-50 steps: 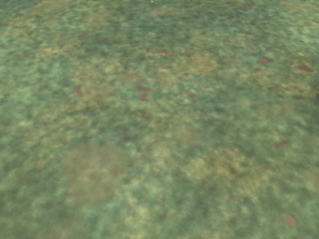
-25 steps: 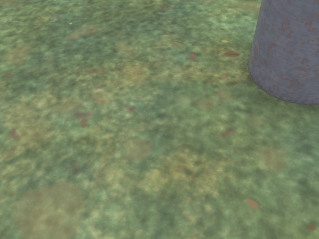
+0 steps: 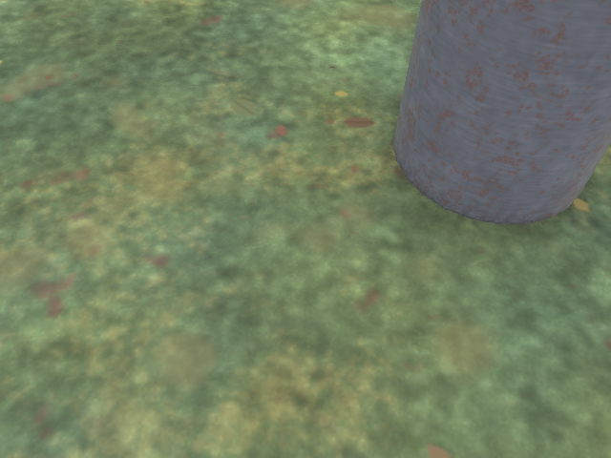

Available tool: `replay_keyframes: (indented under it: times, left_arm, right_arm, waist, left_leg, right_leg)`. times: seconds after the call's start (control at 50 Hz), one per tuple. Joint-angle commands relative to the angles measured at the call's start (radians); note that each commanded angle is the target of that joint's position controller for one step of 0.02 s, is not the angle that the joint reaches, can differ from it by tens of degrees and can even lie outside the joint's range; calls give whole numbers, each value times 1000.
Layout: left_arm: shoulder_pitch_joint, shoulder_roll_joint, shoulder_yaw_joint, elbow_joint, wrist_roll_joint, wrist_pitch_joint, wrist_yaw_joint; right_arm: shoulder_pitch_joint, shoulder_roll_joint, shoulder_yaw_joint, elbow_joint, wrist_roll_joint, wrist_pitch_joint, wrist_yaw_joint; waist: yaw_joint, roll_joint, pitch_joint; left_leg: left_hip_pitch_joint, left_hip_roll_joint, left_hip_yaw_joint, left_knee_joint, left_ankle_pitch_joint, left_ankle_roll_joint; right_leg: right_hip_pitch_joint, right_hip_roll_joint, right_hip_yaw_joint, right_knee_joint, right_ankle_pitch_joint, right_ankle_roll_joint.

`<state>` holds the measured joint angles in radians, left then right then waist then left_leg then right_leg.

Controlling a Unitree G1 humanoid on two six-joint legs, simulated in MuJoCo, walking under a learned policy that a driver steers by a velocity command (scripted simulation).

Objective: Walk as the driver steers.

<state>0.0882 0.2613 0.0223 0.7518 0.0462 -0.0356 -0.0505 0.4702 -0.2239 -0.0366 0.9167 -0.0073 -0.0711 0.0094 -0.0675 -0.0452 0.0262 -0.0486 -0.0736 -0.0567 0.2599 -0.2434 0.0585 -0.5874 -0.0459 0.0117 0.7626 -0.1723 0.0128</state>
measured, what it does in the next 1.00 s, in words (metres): walks ahead, turning left: right foot, then left foot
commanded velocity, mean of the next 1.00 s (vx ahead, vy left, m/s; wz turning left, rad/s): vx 0.49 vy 0.00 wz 0.48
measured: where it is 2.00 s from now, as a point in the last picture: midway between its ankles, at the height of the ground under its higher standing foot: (198, 384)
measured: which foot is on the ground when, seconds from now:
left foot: down 0.00-0.14, up 0.16-0.64, down 0.66-1.00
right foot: up 0.00-0.12, down 0.14-0.68, up 0.70-1.00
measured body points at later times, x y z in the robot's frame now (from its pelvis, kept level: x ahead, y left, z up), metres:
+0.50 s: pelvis +0.26 -0.02 +0.00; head +0.29 -0.02 +0.45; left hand +0.17 +0.24 -0.13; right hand +0.49 -0.21 -0.11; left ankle +0.35 +0.14 -0.69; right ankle +0.20 -0.12 -0.75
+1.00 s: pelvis +0.50 +0.12 +0.00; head +0.52 +0.14 +0.45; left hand +0.51 +0.41 -0.12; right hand +0.66 -0.12 -0.12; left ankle +0.43 +0.12 -0.75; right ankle +0.72 +0.04 -0.68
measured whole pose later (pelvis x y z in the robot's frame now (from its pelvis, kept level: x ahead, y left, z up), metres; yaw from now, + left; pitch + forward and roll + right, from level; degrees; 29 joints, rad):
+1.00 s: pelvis +0.50 +0.12 +0.00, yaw +32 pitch +1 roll +1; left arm 0.14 0.26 0.04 0.76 0.04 -0.02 -0.03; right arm 0.38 -0.26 -0.06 0.86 0.00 -0.05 0.01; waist -0.04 -0.05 0.05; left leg -0.04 -0.15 -0.05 0.25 -0.21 0.13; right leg -0.67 -0.13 0.00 0.84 -0.08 0.03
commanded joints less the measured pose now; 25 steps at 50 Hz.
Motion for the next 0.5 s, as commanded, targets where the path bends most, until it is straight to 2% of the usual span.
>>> replay_keyframes:
  times: [0.02,0.06,0.08,0.1,0.12,0.14,0.16,0.18,0.2,0.22,0.26,0.34,0.44,0.5]
  left_arm:
    - [-112,47,-1,-92,-13,-17,4]
    - [-104,66,4,-94,-18,-22,16]
    - [-69,79,10,-85,-19,-26,23]
    - [6,95,19,-60,-19,-32,32]
    - [122,131,34,-24,-9,-44,45]
    - [278,206,53,-14,15,-53,63]
    - [303,286,71,-18,26,-41,69]
    - [260,222,65,-18,2,-29,65]
    - [187,133,43,-29,-7,-29,62]
    - [147,89,33,-26,-10,-36,57]
    - [148,60,25,-7,-13,-52,59]
    - [206,70,34,33,-30,-82,55]
    - [253,67,36,71,-26,-78,56]
    - [290,96,42,93,-27,-74,60]
  right_arm:
    - [-5,-175,-41,-49,-1,-12,-5]
    - [-10,-187,-45,-48,-2,-8,-7]
    - [-22,-196,-49,-50,-2,-6,-8]
    - [-37,-206,-52,-53,0,-5,-8]
    - [-37,-194,-50,-54,4,-7,-4]
    - [-51,-148,-38,-89,13,-11,0]
    - [44,-48,-20,-121,38,-3,-7]
    - [41,-143,-39,-100,7,16,-15]
    - [-16,-148,-45,-96,-5,23,-7]
    - [-54,-121,-41,-97,-6,25,2]
    - [-70,-110,-44,-95,-24,45,18]
    - [-163,-85,-41,-132,-29,71,40]
    - [-347,-67,-24,-199,-27,69,62]
    - [-459,-58,-9,-241,-29,64,73]
  waist:
    - [19,145,20]
    - [36,143,11]
    - [58,142,1]
    - [96,129,-26]
    - [144,79,-92]
    - [208,-23,-222]
    - [162,-226,-317]
    - [138,-135,-246]
    - [112,-41,-113]
    - [97,-21,-44]
    - [68,-65,-9]
    - [57,-44,-5]
    - [79,-31,41]
    - [107,-29,63]
  left_leg:
    - [-67,223,-183,-41,421,136]
    - [-70,242,-212,0,449,116]
    - [-77,243,-223,36,464,102]
    - [-95,224,-215,120,523,86]
    - [-140,167,-173,290,521,64]
    - [-269,103,-118,552,297,40]
    - [-524,-23,-11,817,-281,18]
    - [-597,34,-22,934,-262,30]
    - [-608,77,-34,946,-170,34]
    - [-587,107,-27,919,-108,26]
    - [-542,136,-12,883,-70,8]
    - [-608,145,7,871,17,-11]
    - [-659,146,57,670,187,-27]
    - [-598,135,124,494,234,-6]
  right_leg:
    - [75,44,-43,-118,69,8]
    - [160,52,-30,-167,66,-10]
    - [228,61,-26,-202,45,-21]
    - [345,79,-30,-256,37,-36]
    - [518,57,-8,-302,36,-62]
    - [729,-155,202,-350,-162,-111]
    - [890,-408,600,-464,-322,-187]
    - [778,-400,695,-510,-425,-215]
    - [660,-347,548,-523,-395,-197]
    - [568,-294,403,-545,-236,-180]
    - [487,-226,222,-570,-25,-147]
    - [508,-215,69,-595,213,-156]
    - [522,-183,-92,-611,309,-150]
    - [540,-191,-153,-608,348,-140]
Velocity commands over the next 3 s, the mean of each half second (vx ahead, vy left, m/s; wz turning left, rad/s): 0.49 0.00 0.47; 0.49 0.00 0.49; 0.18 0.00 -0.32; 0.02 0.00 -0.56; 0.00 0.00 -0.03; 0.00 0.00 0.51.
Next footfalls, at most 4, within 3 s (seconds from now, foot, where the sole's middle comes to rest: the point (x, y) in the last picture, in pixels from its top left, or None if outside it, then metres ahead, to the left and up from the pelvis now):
0.14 right None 0.24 -0.11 -0.78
0.66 left None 0.46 0.14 -0.78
1.18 right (219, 330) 0.78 0.16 -0.78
1.74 left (149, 366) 0.70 0.32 -0.78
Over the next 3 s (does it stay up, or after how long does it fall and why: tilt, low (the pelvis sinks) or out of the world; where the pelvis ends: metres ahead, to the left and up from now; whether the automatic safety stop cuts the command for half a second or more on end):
stays up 0.61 0.25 0.00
